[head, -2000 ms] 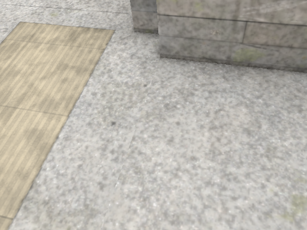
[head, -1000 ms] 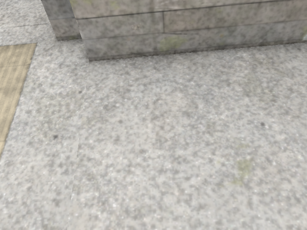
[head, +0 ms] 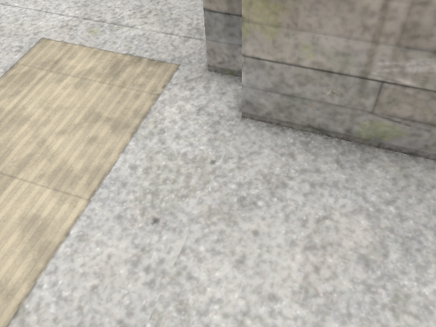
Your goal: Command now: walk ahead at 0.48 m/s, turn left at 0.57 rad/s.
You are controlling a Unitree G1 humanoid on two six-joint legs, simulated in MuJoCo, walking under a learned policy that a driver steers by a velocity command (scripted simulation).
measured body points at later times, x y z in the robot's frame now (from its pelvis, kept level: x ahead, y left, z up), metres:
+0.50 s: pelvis +0.28 +0.05 +0.00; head +0.30 +0.06 +0.45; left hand +0.35 +0.31 -0.14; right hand +0.31 -0.21 -0.13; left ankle +0.21 +0.09 -0.74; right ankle +0.42 -0.11 -0.67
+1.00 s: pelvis +0.45 +0.03 +0.00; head +0.47 +0.02 +0.45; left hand +0.51 +0.28 -0.14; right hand +0.49 -0.21 -0.16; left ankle +0.48 +0.19 -0.71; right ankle +0.50 -0.03 -0.74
